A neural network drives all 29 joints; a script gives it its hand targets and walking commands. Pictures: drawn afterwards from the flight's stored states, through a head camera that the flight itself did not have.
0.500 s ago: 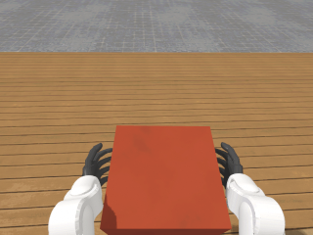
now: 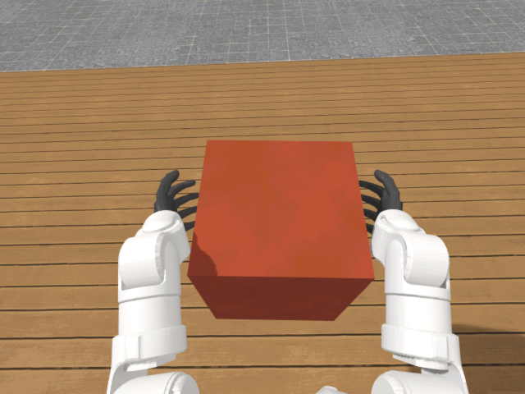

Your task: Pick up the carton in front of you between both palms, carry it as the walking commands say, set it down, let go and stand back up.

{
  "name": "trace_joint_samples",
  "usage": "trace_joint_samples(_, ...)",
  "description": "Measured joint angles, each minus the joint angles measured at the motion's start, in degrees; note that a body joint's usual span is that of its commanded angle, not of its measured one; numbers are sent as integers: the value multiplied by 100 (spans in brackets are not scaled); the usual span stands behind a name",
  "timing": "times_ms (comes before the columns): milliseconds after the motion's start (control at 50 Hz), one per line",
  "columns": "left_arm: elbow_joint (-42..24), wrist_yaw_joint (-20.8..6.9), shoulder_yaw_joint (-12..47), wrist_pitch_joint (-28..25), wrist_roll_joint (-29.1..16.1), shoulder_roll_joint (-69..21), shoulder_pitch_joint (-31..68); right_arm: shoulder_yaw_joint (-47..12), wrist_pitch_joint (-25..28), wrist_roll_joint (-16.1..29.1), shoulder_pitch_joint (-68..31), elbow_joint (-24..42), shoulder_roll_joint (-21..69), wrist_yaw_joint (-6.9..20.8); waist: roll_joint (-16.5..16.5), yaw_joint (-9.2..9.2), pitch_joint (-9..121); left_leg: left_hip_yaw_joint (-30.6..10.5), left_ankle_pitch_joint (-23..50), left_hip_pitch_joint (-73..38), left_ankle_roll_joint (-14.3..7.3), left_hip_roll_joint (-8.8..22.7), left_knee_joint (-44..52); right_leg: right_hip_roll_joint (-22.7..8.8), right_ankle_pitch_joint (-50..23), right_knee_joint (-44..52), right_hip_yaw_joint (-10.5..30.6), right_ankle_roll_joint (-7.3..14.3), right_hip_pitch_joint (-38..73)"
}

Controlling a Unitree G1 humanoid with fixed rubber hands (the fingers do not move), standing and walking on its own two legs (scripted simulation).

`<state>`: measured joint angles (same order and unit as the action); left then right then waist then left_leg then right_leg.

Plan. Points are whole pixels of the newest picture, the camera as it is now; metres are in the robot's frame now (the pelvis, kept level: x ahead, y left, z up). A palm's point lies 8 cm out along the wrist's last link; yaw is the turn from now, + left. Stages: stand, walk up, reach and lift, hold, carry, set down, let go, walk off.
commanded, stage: carry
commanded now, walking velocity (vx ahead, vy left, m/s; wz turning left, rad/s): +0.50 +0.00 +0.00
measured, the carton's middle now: (276, 239) +0.35 +0.00 +0.02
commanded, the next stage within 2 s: none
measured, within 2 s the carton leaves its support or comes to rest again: neither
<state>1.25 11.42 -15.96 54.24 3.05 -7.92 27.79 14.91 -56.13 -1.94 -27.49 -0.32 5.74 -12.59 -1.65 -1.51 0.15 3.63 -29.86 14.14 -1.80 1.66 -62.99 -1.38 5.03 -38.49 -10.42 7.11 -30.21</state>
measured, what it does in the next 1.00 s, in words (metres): goes down: left foot 0.03 m lower, then right foot 0.03 m lower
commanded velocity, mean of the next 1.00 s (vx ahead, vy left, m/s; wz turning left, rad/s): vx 0.50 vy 0.00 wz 0.00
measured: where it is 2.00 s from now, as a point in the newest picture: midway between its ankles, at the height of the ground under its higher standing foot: (276, 181)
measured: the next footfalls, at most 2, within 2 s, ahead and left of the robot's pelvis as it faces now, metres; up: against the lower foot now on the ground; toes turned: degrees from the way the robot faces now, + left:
left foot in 0.36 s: +0.44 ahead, +0.07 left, -0.03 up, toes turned +4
right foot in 0.82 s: +0.74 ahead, -0.07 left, -0.07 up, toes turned -5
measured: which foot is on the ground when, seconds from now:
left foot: up 0.00-0.34, down 0.36-0.82, up 0.84-1.00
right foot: down 0.00-0.38, up 0.40-0.80, down 0.82-1.00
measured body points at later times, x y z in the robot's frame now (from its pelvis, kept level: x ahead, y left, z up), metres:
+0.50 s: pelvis +0.36 +0.02 -0.03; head +0.41 +0.02 +0.42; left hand +0.71 +0.16 +0.05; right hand +0.70 -0.15 +0.06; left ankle +0.40 +0.06 -0.75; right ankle +0.22 -0.09 -0.63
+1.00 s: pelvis +0.69 -0.02 -0.05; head +0.72 -0.03 +0.39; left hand +1.02 +0.15 +0.01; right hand +1.03 -0.17 +0.00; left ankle +0.62 +0.10 -0.69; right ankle +0.71 -0.07 -0.78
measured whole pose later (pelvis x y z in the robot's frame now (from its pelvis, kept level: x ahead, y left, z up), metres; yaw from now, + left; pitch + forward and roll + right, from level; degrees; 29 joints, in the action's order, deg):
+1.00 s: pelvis +0.69 -0.02 -0.05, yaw +0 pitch +5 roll +1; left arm -0.3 9.8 -15.4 53.6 1.5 -8.5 22.4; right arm 16.6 -54.5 -2.3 -23.6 0.0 9.1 -11.5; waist 0.3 -2.9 1.3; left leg 0.6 -25.0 32.1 -2.9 -0.4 -70.5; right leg 2.7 8.8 -33.5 -7.3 7.8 -24.2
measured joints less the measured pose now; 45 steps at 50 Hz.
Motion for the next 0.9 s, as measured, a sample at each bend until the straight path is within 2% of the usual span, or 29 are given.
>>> trace_joint_samples(20, 63, -23, -15, -27, -31, -11, 22, 66, 23, 16, -37, -60, 6, -2, 15, -39, -80, -141, 118, 399, -75, -77, -602, 19, 195, -11, 4, 20, 83)
trace_joint_samples(60, 50, -92, -51, -65, -130, -35, -20, 195, 58, 23, -66, -74, 93, 18, 55, -92, -235, -240, 415, 1097, -154, -111, -1061, 52, 339, 156, 13, -46, 310)
trace_joint_samples(120, -165, -180, -76, -152, -245, -78, -143, 288, 152, 28, -15, 107, 237, 59, 127, -136, -428, -246, 692, 1894, -162, -15, -657, 92, 517, 443, 33, -17, 672)
trace_joint_samples(180, -494, -211, 0, -260, -332, -114, -294, 248, 290, 50, 133, 425, 300, 74, 164, -174, -522, -239, 1073, 2418, -132, 80, 199, 126, 769, 626, 76, -43, 1024)
trace_joint_samples(240, -833, -199, 144, -315, -386, -149, -441, 170, 366, 111, 329, 799, 295, 83, 123, -205, -533, -166, 2030, 2532, -98, 90, 1470, 186, 1108, 729, 123, -125, 1450)
trace_joint_samples(320, -1144, -156, 334, -263, -384, -144, -536, 69, 315, 172, 504, 1186, 230, 109, 15, -216, -398, 135, 3456, 2041, -202, -94, 3299, 290, 1826, 525, 171, -278, 2091)
trace_joint_samples(360, -1220, -118, 348, -177, -340, -89, -551, -2, 258, 126, 455, 1170, 219, 116, -66, -140, -260, 344, 4052, 1530, -284, -161, 3878, 343, 2259, -196, 189, -344, 2240)
trace_joint_samples(380, -1197, -94, 353, -134, -319, -3, -499, -28, 271, 77, 408, 1100, 244, 119, 25, -71, -189, 386, 3622, 1419, -338, -221, 3683, 265, 2354, -813, 231, -362, 2143)
trace_joint_samples(400, -1109, -72, 345, -113, -307, 106, -397, -57, 300, 19, 325, 1005, 257, 99, 188, 16, -179, 442, 3115, 1504, -428, -330, 3248, 217, 2443, -1628, 470, -394, 1876)
trace_joint_samples(440, -950, -16, 296, -52, -336, 231, -348, -131, 234, -9, 197, 775, 239, 61, 215, 189, -154, 465, 2469, 1538, -577, -397, 2723, 339, 2550, -3143, 863, -385, 1197)
trace_joint_samples(480, -828, 17, 197, 65, -342, 170, -373, -122, 114, 59, 245, 646, 238, 92, 128, 334, -113, 433, 2260, 1362, -580, -419, 2694, 340, 2335, -3713, 972, -376, 600)
trace_joint_samples(520, -742, 11, 69, 148, -283, 29, -389, -70, 46, 135, 340, 578, 252, 168, 80, 409, -100, 412, 2091, 1115, -603, -427, 2831, 230, 2069, -3533, 1002, -406, 89)
trace_joint_samples(600, -706, -31, -58, 98, -128, -137, -424, -5, 88, 193, 419, 531, 281, 239, 57, 510, -148, 358, 1805, 606, -565, -411, 3101, 3, 1599, -2387, 1000, -476, -630)
trace_joint_samples(660, -801, -27, -51, -12, -99, -145, -470, -31, 186, 223, 401, 561, 286, 240, 96, 566, -179, 301, 1543, 202, -499, -426, 3241, -76, 805, -1348, 976, -481, -870)
trace_joint_samples(780, -975, 17, 1, -100, -81, -14, -557, -174, 272, 202, 294, 547, 290, 206, 225, 613, 19, 209, 660, -629, -327, -525, 3109, 111, -1020, 908, 579, -316, -377)
trace_joint_samples(820, -837, 8, 37, -80, -27, 0, -499, -165, 230, 125, 292, 489, 255, 180, 271, 539, 158, 192, 225, -743, -267, -556, 2451, 201, -1428, 1436, 372, -228, 122)
trace_joint_samples(860, -589, 3, 70, -132, 28, -60, -381, -119, 224, 98, 197, 309, 101, 148, 57, 339, 230, 46, -118, -312, -161, -422, 938, 368, -572, 927, 283, -22, 161)
trace_joint_samples(900, -299, 7, 124, -133, 81, -61, -289, -71, 215, 115, 225, 145, 18, 118, 51, 139, 223, -210, -169, 422, -136, -481, -625, 410, -51, 417, 257, 68, 105)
